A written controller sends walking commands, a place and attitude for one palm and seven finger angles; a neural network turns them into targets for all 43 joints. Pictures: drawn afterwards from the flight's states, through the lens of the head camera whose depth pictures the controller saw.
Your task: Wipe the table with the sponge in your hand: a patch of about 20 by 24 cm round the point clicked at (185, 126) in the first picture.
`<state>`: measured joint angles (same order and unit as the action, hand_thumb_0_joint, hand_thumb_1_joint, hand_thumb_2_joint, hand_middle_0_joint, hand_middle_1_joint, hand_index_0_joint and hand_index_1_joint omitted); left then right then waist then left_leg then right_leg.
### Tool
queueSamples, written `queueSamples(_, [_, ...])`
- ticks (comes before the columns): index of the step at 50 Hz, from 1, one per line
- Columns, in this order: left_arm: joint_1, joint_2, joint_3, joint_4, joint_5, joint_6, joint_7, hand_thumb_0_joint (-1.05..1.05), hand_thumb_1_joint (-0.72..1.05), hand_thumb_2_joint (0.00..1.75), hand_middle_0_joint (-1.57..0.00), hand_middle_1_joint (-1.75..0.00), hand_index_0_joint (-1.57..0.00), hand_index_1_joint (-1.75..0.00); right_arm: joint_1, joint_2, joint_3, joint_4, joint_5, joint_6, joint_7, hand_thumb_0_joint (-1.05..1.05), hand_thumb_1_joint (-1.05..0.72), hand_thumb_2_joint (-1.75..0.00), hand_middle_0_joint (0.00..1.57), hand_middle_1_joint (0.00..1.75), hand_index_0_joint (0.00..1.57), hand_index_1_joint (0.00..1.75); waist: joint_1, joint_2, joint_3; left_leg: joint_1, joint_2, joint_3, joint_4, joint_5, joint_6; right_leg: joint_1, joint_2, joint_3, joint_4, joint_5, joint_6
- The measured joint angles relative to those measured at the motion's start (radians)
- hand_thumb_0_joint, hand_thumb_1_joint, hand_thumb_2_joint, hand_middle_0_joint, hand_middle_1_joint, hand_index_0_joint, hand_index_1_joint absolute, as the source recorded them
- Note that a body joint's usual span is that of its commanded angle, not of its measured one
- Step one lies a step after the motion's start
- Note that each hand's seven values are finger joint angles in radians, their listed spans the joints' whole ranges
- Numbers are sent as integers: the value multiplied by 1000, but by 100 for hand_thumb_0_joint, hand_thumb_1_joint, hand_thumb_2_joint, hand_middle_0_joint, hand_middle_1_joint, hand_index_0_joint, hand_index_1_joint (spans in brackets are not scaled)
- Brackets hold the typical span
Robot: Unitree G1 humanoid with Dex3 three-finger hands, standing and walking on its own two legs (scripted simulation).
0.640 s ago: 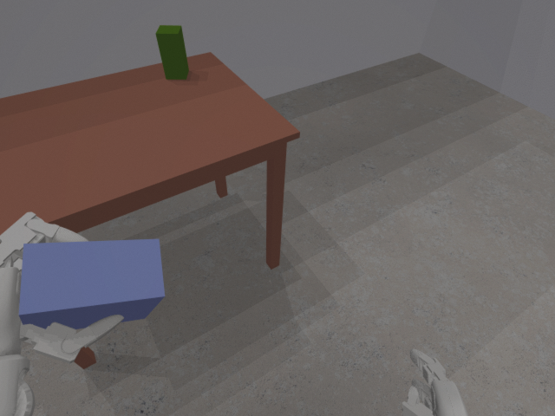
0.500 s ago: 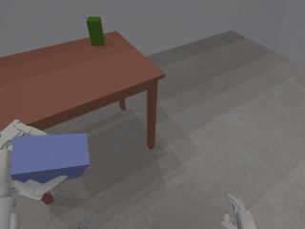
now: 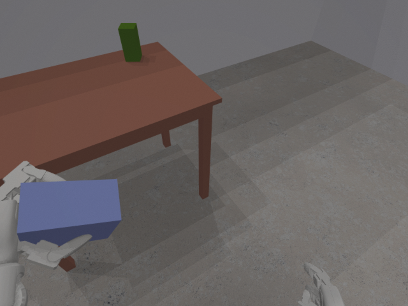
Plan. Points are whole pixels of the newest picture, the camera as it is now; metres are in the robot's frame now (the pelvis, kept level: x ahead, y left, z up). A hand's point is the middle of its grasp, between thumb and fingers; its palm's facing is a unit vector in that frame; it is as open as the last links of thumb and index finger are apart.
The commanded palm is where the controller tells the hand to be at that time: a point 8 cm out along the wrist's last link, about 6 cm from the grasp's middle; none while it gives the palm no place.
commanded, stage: turn to face it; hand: left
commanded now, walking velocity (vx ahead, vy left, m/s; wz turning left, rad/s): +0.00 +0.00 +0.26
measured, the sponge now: (85, 213) +0.23 +0.20 +0.13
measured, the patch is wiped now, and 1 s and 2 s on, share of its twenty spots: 0.00 0.00 0.00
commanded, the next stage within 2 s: take the last steps up to it in 0.24 s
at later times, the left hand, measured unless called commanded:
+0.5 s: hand (34, 230) +0.19 +0.25 +0.15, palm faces +0.47 -0.80 -0.37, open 10.7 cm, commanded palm +0.14 +0.29 +0.18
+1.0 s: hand (68, 181) +0.27 +0.24 +0.15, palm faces +0.54 -0.76 -0.36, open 10.7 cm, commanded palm +0.21 +0.26 +0.18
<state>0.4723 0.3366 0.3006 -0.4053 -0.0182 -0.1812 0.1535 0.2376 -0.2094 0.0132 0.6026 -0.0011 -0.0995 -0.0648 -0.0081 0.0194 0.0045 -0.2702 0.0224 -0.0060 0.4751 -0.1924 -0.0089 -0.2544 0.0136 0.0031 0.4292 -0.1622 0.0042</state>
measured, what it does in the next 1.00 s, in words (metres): steps on the spot: left foot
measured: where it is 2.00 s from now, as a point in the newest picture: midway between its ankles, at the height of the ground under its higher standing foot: (235, 285)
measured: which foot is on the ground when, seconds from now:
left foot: down 0.00-0.68, up 0.70-0.92, down 0.94-1.00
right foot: down 0.00-0.96, up 0.98-1.00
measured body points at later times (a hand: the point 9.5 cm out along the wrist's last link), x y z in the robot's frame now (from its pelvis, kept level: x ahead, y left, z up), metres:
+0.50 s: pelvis +0.00 +0.00 -0.01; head -0.01 +0.00 +0.44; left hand +0.16 +0.29 +0.17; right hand +0.17 -0.22 -0.09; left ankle +0.04 +0.12 -0.74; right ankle +0.04 -0.12 -0.73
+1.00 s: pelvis +0.09 -0.04 -0.02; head +0.10 -0.02 +0.43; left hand +0.24 +0.28 +0.17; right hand +0.29 -0.25 -0.09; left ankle +0.08 +0.09 -0.74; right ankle +0.05 -0.12 -0.71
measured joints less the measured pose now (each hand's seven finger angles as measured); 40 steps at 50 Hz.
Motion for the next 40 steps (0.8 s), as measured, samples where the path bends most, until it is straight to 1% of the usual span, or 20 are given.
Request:
queueSamples(10, [8, 8, 7, -30, -1, 2, 6, -1, -52, 98, -66, -136, -66, -136, 2, -1, -6, -4, 1, 2, 3, 2, -91, -90, 21, 30, 20, 30, -1, -5, 15, -37, -14, -30, 36, -3, 3, -23, -13, -30, 34, -14, 3])
queueSamples(17, [11, 12, 16, -51, -2, -2, 12, -1, -52, 99, -66, -136, -66, -136, -1, 6, 1, -6, 1, -3, 4, 2, -90, -90, 21, 30, 20, 30, 6, -5, 19, -61, -25, -49, 62, -6, 3, -43, -23, -49, 68, -29, 3])
queueSamples(22, [9, 5, 13, -51, -1, 3, 14, -1, -52, 99, -66, -136, -66, -136, -4, 11, 8, 5, -3, 0, 4, 2, -90, -90, 21, 30, 20, 30, 13, -5, 7, -68, -25, -55, 83, -22, 4, -50, -24, -56, 95, -58, 0])
queueSamples(25, [7, -2, 9, -43, 4, 17, 16, -1, -52, 99, -66, -136, -66, -136, 5, 19, 12, 12, -6, 7, -5, 2, -90, -90, 21, 30, 20, 30, 10, -3, -15, -63, -20, -58, 89, -67, 9, -50, -17, -58, 125, -166, -5])
queueSamples(27, [2, -2, 11, -40, 6, 24, 19, -1, -52, 99, -66, -136, -66, -136, 13, 28, 14, 10, -9, 9, -9, 2, -90, -90, 21, 30, 20, 30, 1, -4, -26, -59, -19, -68, 81, -74, 9, -51, -7, -55, 145, -233, -11])
queueSamples(28, [-3, 1, 13, -39, 7, 26, 20, -1, -52, 99, -66, -136, -66, -136, 16, 32, 15, 7, -11, 7, -10, 2, -90, -90, 21, 30, 20, 30, -3, -3, -28, -57, -18, -75, 77, -64, 8, -49, -2, -55, 150, -247, -13])
queueSamples(30, [-13, 8, 20, -41, 7, 25, 19, -1, -52, 99, -66, -136, -66, -136, 20, 39, 17, 6, -15, 5, -10, 2, -90, -90, 21, 30, 20, 30, -9, 1, -26, -55, -9, -87, 81, -35, 4, -40, 9, -64, 150, -230, -20])
queueSamples(32, [-9, 11, 25, -41, 6, 21, 18, -1, -52, 99, -66, -136, -66, -136, 22, 41, 20, 11, -16, 12, -6, 2, -90, -90, 21, 30, 20, 30, -9, 6, -29, -54, 2, -94, 104, -56, -8, -26, 17, -77, 141, -186, -31])
queueSamples(33, [-2, 11, 26, -41, 6, 20, 17, -1, -52, 99, -66, -136, -66, -136, 25, 41, 20, 12, -16, 18, -4, 2, -90, -90, 21, 30, 20, 30, -8, 7, -37, -60, 9, -91, 126, -93, -6, -25, 20, -81, 142, -172, -44])
queueSamples(34, [6, 11, 24, -43, 6, 19, 14, -1, -52, 99, -66, -136, -66, -136, 29, 40, 19, 13, -15, 23, -2, 2, -90, -90, 21, 30, 20, 30, -8, 5, -47, -72, 13, -83, 159, -154, 4, -27, 20, -84, 146, -155, -58])
queueSamples(35, [8, 10, 19, -45, 5, 20, 12, -1, -52, 99, -66, -136, -66, -136, 31, 38, 16, 18, -13, 27, 0, 2, -90, -90, 21, 30, 20, 30, -5, -4, -52, -92, 13, -65, 222, -200, 8, -29, 14, -86, 152, -130, -68])
queueSamples(36, [4, 4, 8, -43, 5, 18, 9, -1, -52, 99, -66, -136, -67, -136, 32, 32, 12, 28, -10, 29, 1, 2, -90, -90, 21, 30, 20, 30, -3, -10, -50, -119, 12, -45, 314, -230, 8, -24, 8, -91, 160, -133, -72])
queueSamples(38, [-4, -11, -14, -32, 7, 10, 5, -1, -52, 99, -66, -136, -67, -136, 31, 15, 7, 51, -10, 34, 1, 2, -90, -90, 21, 30, 20, 30, 1, -20, -44, -165, 12, -10, 468, -239, 2, 3, -3, -101, 149, -156, -73])
queueSamples(39, [-5, -14, -19, -28, 10, 7, 3, -1, -52, 99, -66, -136, -67, -136, 30, 8, 6, 59, -10, 37, 1, 2, -90, -90, 21, 30, 20, 30, 3, -26, -43, -176, 16, 11, 499, -234, -1, 16, -7, -104, 136, -161, -71])
queueSamples(40, [-5, -14, -20, -27, 11, 4, 2, -1, -52, 99, -66, -136, -67, -136, 29, 2, 6, 63, -9, 41, 0, 2, -90, -90, 21, 30, 20, 30, 4, -34, -40, -178, 23, 33, 497, -226, -2, 28, -11, -106, 123, -162, -69])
